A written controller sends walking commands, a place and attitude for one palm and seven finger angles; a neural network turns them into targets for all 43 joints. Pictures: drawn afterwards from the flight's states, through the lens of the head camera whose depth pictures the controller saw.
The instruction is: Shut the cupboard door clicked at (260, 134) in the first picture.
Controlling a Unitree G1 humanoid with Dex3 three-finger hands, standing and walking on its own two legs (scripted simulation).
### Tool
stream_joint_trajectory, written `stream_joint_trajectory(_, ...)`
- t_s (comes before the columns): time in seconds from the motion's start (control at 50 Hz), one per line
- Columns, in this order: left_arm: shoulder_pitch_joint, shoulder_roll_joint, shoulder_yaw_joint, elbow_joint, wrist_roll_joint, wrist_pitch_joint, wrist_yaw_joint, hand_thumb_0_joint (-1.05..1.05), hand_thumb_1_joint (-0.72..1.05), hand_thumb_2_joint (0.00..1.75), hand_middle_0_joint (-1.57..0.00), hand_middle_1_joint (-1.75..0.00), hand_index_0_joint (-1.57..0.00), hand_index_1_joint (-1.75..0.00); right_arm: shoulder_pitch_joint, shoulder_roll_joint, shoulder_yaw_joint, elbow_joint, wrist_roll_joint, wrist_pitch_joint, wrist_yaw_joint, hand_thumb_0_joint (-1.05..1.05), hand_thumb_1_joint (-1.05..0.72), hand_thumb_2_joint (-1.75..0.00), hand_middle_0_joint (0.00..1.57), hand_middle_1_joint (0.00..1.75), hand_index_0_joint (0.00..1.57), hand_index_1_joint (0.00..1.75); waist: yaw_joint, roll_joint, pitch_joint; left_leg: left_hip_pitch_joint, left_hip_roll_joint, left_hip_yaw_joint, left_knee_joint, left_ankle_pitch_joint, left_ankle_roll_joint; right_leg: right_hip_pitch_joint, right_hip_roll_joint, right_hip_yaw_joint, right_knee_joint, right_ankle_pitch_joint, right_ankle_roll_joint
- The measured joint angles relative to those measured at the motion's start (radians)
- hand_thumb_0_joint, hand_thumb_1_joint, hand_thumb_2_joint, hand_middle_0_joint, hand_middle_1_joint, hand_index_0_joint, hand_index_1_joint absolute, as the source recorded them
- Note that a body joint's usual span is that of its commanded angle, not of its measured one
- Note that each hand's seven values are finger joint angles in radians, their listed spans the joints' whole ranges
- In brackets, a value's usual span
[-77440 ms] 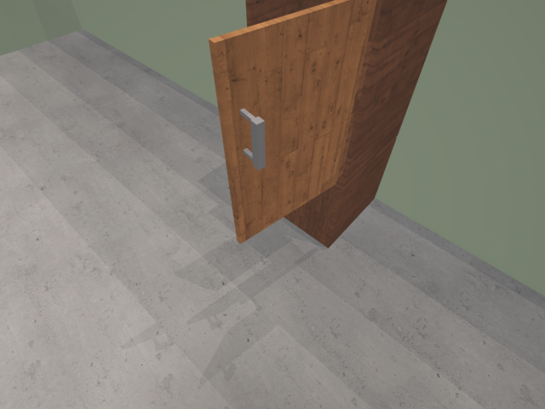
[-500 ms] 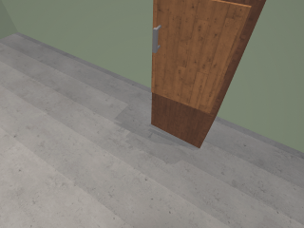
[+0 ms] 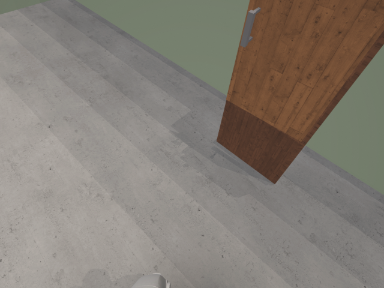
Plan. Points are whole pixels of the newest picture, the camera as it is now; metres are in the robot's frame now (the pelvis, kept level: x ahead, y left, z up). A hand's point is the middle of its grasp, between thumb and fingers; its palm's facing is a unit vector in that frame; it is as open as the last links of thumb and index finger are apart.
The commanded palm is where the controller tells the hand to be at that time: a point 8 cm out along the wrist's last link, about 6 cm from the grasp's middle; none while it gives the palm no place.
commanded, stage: walk to a spot facing it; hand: left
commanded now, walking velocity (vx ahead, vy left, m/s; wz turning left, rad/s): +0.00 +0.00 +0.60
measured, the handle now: (250, 27) +0.92 -0.17 +0.06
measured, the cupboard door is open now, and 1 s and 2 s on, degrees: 4 4 4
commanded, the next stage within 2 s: turn to face it in 1.00 s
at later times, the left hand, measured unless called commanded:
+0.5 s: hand out of the picture +0.09 +0.23 -0.14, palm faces +0.24 -0.94 -0.26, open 7.4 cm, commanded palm none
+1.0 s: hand out of the picture -0.03 +0.19 -0.18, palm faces +0.63 -0.75 -0.22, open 7.4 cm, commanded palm none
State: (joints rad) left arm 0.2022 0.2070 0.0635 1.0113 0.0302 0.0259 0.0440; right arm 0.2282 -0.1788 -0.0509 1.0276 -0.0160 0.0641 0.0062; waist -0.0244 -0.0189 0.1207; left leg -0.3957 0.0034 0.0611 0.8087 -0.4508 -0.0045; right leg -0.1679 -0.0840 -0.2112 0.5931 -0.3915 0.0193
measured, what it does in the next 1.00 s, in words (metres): walks ahead, turning left: right foot, then left foot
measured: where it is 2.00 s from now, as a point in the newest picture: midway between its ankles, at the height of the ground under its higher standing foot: (147, 287)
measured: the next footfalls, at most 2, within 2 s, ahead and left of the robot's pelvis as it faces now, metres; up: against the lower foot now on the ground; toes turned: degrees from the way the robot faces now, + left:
right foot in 0.52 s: +0.11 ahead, -0.12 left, +0.00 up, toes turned +18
left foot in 0.96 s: +0.16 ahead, +0.17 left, +0.00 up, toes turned +42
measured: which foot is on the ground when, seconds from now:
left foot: down 0.00-0.52, up 0.54-0.94, down 0.96-1.00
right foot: down 0.00-0.04, up 0.06-0.50, down 0.52-0.96, up 0.98-1.00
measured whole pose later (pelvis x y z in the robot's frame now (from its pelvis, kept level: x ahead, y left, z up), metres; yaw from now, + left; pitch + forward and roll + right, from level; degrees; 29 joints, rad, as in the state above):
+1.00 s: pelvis +0.13 +0.06 -0.01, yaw +38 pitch +1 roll +0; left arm 0.37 0.21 0.05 0.97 0.01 0.02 0.02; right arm 0.06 -0.25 -0.05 0.86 -0.02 0.02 0.03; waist 0.02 -0.04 0.17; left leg -0.45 -0.03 0.12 0.69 -0.26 0.10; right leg -0.21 -0.16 -0.18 0.96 -0.55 0.07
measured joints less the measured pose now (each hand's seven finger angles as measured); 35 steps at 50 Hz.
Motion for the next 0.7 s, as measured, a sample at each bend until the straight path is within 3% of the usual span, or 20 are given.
stream_joint_trajectory(0.02, -0.001, 0.007, 0.002, -0.007, -0.001, 0.002, -0.002, 0.0, 0.9, 0.89, -0.2, -0.3, -0.2, -0.3, -0.002, -0.002, 0.0, -0.012, 0.0, -0.003, 0.003, 0.01, -0.91, -0.9, 0.2, 0.3, 0.2, 0.3, -0.002, -0.012, 0.004, 0.017, 0.008, 0.009, -0.052, 0.04, -0.002, -0.006, -0.018, -0.01, 0.029, -0.018, 0.01)
stream_joint_trajectory(0.04, 0.001, 0.011, 0.004, -0.015, -0.005, 0.004, -0.004, 0.0, 0.9, 0.89, -0.2, -0.3, -0.2, -0.3, 0.0, -0.01, -0.001, -0.028, -0.002, -0.011, 0.005, 0.01, -0.91, -0.9, 0.2, 0.3, 0.2, 0.3, -0.004, -0.019, 0.003, 0.032, 0.012, 0.011, -0.117, 0.154, 0.01, -0.025, -0.037, -0.019, 0.08, -0.039, 0.018)
stream_joint_trajectory(0.06, -0.006, 0.014, 0.005, -0.02, -0.01, 0.011, -0.007, 0.0, 0.9, 0.89, -0.2, -0.3, -0.2, -0.3, -0.004, -0.016, -0.003, -0.039, -0.005, -0.021, 0.004, 0.01, -0.91, -0.9, 0.2, 0.3, 0.2, 0.3, -0.005, -0.025, 0.006, 0.019, -0.001, 0.013, -0.108, 0.191, 0.034, -0.063, -0.048, 0.004, 0.166, -0.084, 0.028)
stream_joint_trajectory(0.12, -0.034, 0.018, 0.006, -0.035, -0.012, 0.039, -0.009, 0.0, 0.9, 0.89, -0.2, -0.3, -0.2, -0.3, -0.025, -0.033, -0.005, -0.06, -0.01, -0.031, -0.005, 0.0, -0.91, -0.9, 0.2, 0.3, 0.2, 0.3, 0.0, -0.021, 0.016, 0.014, -0.03, 0.005, -0.113, 0.152, 0.085, -0.187, -0.012, 0.125, 0.411, -0.163, 0.025)
stream_joint_trajectory(0.18, -0.063, 0.021, 0.01, -0.052, -0.007, 0.042, -0.018, 0.0, 0.9, 0.89, -0.2, -0.29, -0.2, -0.3, -0.032, -0.046, -0.004, -0.08, -0.016, -0.031, -0.015, 0.0, -0.91, -0.9, 0.2, 0.3, 0.2, 0.3, -0.005, 0.003, 0.008, 0.025, -0.046, -0.025, -0.203, 0.2, 0.089, -0.278, 0.013, 0.178, 0.512, -0.071, 0.03)
stream_joint_trajectory(0.28, -0.087, 0.04, 0.015, -0.092, -0.005, 0.02, -0.029, 0.0, 0.9, 0.89, -0.2, -0.29, -0.2, -0.3, -0.025, -0.049, 0.0, -0.095, -0.016, -0.039, -0.018, 0.0, -0.91, -0.9, 0.2, 0.3, 0.2, 0.3, -0.007, 0.02, -0.013, 0.05, -0.064, -0.083, -0.327, 0.279, 0.089, -0.317, 0.028, 0.222, 0.445, 0.017, 0.046)
stream_joint_trajectory(0.46, -0.09, 0.041, -0.001, -0.117, -0.004, 0.007, -0.048, 0.0, 0.9, 0.9, -0.2, -0.29, -0.2, -0.3, 0.027, -0.049, -0.01, -0.09, -0.019, -0.037, -0.005, 0.0, -0.9, -0.9, 0.2, 0.3, 0.2, 0.3, -0.03, 0.045, -0.061, 0.068, -0.087, -0.201, -0.351, 0.281, 0.063, -0.224, 0.069, 0.22, 0.15, -0.009, 0.039)
stream_joint_trajectory(0.52, -0.068, 0.035, -0.009, -0.131, -0.003, -0.014, -0.054, 0.0, 0.9, 0.89, -0.2, -0.29, -0.2, -0.3, 0.05, -0.055, -0.019, -0.081, -0.013, -0.027, -0.003, 0.0, -0.9, -0.9, 0.2, 0.3, 0.2, 0.3, -0.025, 0.05, -0.075, 0.05, -0.106, -0.234, -0.281, 0.221, 0.046, -0.129, 0.084, 0.208, -0.051, 0.012, 0.023)
stream_joint_trajectory(0.58, -0.031, 0.016, -0.013, -0.129, 0.0, -0.032, -0.039, 0.0, 0.9, 0.89, -0.2, -0.29, -0.2, -0.3, 0.045, -0.066, -0.031, -0.058, -0.012, -0.014, 0.0, 0.01, -0.91, -0.9, 0.2, 0.3, 0.2, 0.3, -0.008, 0.055, -0.074, -0.056, -0.102, -0.183, 0.022, 0.024, 0.023, -0.091, 0.073, 0.179, -0.081, 0.121, -0.019)
stream_joint_trajectory(0.64, 0.025, -0.008, -0.016, -0.101, -0.006, -0.032, -0.031, 0.0, 0.9, 0.89, -0.2, -0.3, -0.2, -0.3, 0.033, -0.081, -0.041, -0.059, -0.02, -0.006, 0.015, 0.01, -0.91, -0.9, 0.2, 0.3, 0.2, 0.3, -0.007, 0.057, -0.075, -0.158, -0.064, -0.109, 0.281, 0.073, -0.002, -0.02, 0.046, 0.141, -0.138, 0.1, -0.024)
stream_joint_trajectory(0.7, 0.071, -0.024, -0.019, -0.072, -0.01, -0.041, -0.026, 0.0, 0.9, 0.89, -0.2, -0.3, -0.2, -0.3, 0.011, -0.089, -0.042, -0.072, -0.016, -0.008, 0.026, 0.01, -0.91, -0.9, 0.2, 0.3, 0.2, 0.3, -0.013, 0.051, -0.061, -0.214, -0.017, -0.077, 0.362, 0.145, -0.022, 0.044, 0.022, 0.099, -0.198, 0.1, -0.017)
